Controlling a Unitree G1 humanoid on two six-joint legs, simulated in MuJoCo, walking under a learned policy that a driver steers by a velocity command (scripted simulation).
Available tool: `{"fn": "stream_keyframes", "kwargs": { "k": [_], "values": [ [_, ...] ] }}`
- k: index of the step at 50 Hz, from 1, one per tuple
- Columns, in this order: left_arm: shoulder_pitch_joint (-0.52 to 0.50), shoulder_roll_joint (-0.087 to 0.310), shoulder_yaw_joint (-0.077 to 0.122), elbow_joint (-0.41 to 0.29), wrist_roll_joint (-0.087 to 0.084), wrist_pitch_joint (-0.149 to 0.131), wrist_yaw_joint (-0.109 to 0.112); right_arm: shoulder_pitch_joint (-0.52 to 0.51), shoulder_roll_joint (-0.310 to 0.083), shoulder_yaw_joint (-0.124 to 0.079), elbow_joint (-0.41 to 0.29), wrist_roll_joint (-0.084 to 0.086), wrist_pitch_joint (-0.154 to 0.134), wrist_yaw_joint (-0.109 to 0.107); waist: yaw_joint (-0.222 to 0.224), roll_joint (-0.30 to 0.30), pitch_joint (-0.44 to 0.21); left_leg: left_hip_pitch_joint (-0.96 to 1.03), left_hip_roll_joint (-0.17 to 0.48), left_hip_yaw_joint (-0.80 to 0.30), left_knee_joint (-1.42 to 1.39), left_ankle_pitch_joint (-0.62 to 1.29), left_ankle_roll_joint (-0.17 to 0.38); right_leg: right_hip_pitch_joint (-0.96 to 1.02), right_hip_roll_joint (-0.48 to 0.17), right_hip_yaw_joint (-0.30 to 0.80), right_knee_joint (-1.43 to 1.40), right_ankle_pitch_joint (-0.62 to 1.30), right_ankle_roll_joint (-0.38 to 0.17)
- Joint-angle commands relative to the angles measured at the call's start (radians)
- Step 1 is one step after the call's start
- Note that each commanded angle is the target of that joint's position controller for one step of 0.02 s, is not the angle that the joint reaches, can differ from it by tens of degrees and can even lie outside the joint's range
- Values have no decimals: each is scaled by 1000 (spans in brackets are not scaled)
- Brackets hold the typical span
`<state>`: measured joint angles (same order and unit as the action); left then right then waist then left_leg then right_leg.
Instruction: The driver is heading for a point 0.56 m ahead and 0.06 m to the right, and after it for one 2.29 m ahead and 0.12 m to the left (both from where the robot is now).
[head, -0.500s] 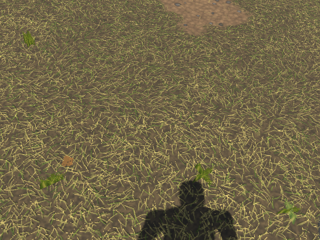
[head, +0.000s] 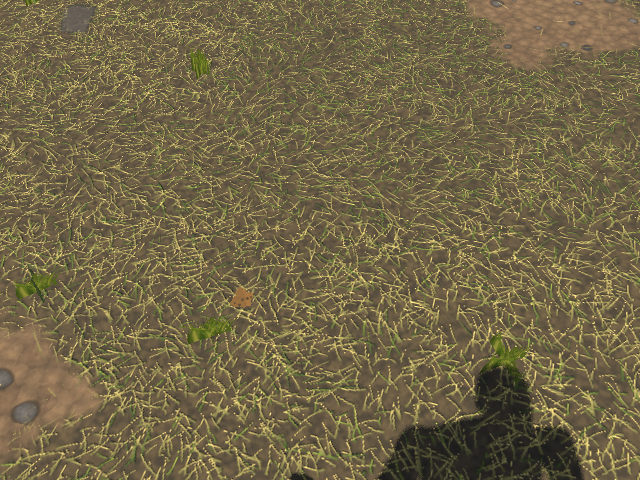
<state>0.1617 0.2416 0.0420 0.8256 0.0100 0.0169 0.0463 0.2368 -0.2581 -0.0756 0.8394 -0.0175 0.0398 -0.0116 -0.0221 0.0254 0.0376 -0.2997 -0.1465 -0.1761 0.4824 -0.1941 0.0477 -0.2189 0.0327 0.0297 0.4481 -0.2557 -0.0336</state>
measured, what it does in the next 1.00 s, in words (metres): walks ahead: left foot, then right foot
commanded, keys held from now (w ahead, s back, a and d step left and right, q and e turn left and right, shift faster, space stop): no key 0.06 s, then w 0.94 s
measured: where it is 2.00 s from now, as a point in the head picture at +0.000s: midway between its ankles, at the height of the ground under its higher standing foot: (327, 305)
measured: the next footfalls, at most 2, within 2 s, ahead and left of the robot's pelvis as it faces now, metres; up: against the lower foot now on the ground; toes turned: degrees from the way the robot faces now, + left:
left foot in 0.44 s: +0.12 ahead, +0.11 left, +0.00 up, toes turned +2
right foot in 0.92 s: +0.47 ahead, -0.05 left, +0.00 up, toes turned -3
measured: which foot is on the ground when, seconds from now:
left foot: down 0.00-0.00, up 0.02-0.42, down 0.44-0.94, up 0.96-1.00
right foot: down 0.00-0.44, up 0.46-0.90, down 0.92-1.00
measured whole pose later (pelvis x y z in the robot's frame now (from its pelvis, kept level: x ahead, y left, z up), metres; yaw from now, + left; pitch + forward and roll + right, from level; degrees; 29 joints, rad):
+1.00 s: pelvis +0.34 +0.01 -0.01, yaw +1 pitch +0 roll +0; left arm 0.09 0.23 0.05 0.86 0.03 -0.06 -0.02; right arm 0.40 -0.21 -0.03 1.03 -0.01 -0.07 0.00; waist -0.03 0.01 0.08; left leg -0.15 -0.04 -0.02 1.06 -0.41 0.08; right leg -0.42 0.04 -0.12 0.58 -0.17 -0.12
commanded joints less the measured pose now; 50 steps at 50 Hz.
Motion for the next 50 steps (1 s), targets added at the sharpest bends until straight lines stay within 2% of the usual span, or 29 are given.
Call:
{"fn": "stream_keyframes", "kwargs": {
  "k": [1,2,3,4,6,7,10,15,18,20,21,22,23,24,25,26,27,28,32,36,40,43,44,45,46,47,48,49,50],
  "values": [
    [-1,193,24,-68,18,-20,2,43,-88,-16,-45,7,-10,-12,3,-197,-40,-125,-5,33,207,-348,-14,51,-407,422,-256,169,-180],
    [1,163,21,-60,20,-26,-4,27,-109,-20,-40,-5,-8,-11,3,-158,-23,-61,47,16,330,-341,-24,-28,-406,409,-250,197,-231],
    [-45,106,5,-60,9,-33,-10,29,-102,-20,-21,0,-7,-4,-22,-117,0,-41,61,10,372,-277,-32,-45,-333,318,-246,200,-208],
    [-48,87,-1,-56,14,-35,-15,49,-84,-14,-1,-2,-6,2,-28,-127,-13,-36,65,25,375,-226,-41,-21,-262,245,-258,89,-164],
    [49,121,13,-16,12,-35,-17,44,-88,-11,16,-24,-10,18,11,-199,4,-150,67,80,392,-200,-53,111,-214,247,-298,-123,-145],
    [93,131,20,3,8,-34,-20,14,-94,-10,15,-27,-15,24,31,-185,23,-209,78,99,394,-201,-59,164,-220,267,-313,-173,-154],
    [168,138,31,38,4,-47,-25,-88,-75,-1,-3,-21,-34,34,69,-138,45,-289,124,150,336,-175,-76,260,-243,285,-327,-159,-179],
    [221,138,42,76,13,-70,-34,-162,-48,12,-21,-14,-62,42,90,-156,31,-213,144,198,194,-185,-51,236,-248,256,-317,-112,-202],
    [218,144,48,83,13,-72,-44,-163,-46,16,-26,-9,-72,41,73,-159,38,-91,137,224,89,-174,-16,140,-255,240,-302,-101,-204],
    [177,151,51,80,0,-69,-49,-78,-34,18,3,-9,-81,35,12,-133,37,119,117,258,-56,-45,10,4,-232,196,-245,-67,-177],
    [168,140,49,80,-3,-70,-49,4,-45,12,34,-12,-88,27,-27,-99,19,280,105,251,-105,-22,17,-98,-206,167,-173,-54,-153],
    [150,103,36,68,1,-76,-49,119,-88,-1,71,-17,-99,14,-75,-30,-31,467,171,160,-131,-77,28,-222,-157,111,-48,-70,-119],
    [103,17,10,19,-7,-83,-56,242,-198,-25,82,-28,-107,1,-133,193,-93,603,427,-203,-281,-398,93,-401,-32,-32,269,-186,-62],
    [81,79,26,3,8,-80,-50,277,-251,-40,105,-17,-104,7,-122,202,-22,502,552,-450,-373,-538,176,-524,10,-57,471,-299,-63],
    [93,119,38,18,21,-75,-56,182,-181,-21,83,-13,-101,13,-58,77,64,407,519,-376,-357,-531,186,-537,-60,3,575,-230,-78],
    [118,98,34,37,18,-78,-70,104,-123,-4,59,-7,-106,21,-18,52,85,344,460,-288,-364,-441,165,-514,-87,16,589,-140,-76],
    [133,87,33,48,15,-79,-79,67,-96,4,48,-6,-113,22,8,55,81,318,413,-199,-381,-322,142,-485,-108,8,579,-77,-65],
    [128,87,34,53,23,-76,-85,67,-80,11,51,-4,-122,20,17,58,74,312,381,-132,-389,-196,130,-470,-120,-6,574,-32,-49],
    [49,66,29,31,32,-59,-95,165,-71,19,108,7,-141,19,17,52,52,335,337,20,-364,248,139,-509,-127,-60,580,69,-1],
    [-113,40,13,-33,27,-55,-98,210,-62,30,138,5,-141,15,-3,53,83,304,307,96,-361,428,140,-507,-109,-104,412,158,21],
    [-215,32,-1,-75,17,-56,-95,245,-82,31,166,3,-143,6,-18,62,97,324,329,120,-366,522,133,-396,-72,-134,204,218,-17],
    [-155,59,8,-66,16,-62,-78,222,-105,29,176,0,-142,-2,30,67,53,397,354,143,-254,814,112,-262,-21,-146,137,155,-75],
    [-67,81,18,-39,16,-66,-69,212,-116,25,178,-5,-138,-5,70,75,-1,418,354,153,-140,940,98,-168,6,-146,127,114,-93],
    [81,102,31,11,17,-73,-60,200,-124,23,178,-6,-130,-6,132,62,-82,404,334,169,39,966,84,-10,33,-151,73,116,-113],
    [240,139,47,59,32,-82,-48,198,-117,26,172,-1,-127,-4,194,33,-170,259,297,189,271,765,72,231,-38,-82,42,112,-142],
    [355,242,70,72,57,-86,-38,268,-26,45,140,17,-126,4,175,-143,-309,-10,186,238,635,225,47,490,-332,294,17,-36,-214],
    [319,252,73,76,32,-76,-52,337,-26,35,153,29,-127,12,124,-251,-376,-234,39,136,871,-325,40,556,-461,722,-166,-75,-315],
    [188,199,64,59,5,-73,-57,239,-88,20,134,8,-122,8,80,-122,-199,-311,128,86,896,-231,54,404,-410,585,-193,-172,-277],
    [106,123,44,44,0,-80,-61,162,-83,21,115,3,-128,15,65,-60,-79,-305,170,103,839,-143,57,244,-371,439,-228,-136,-252]
  ]
}}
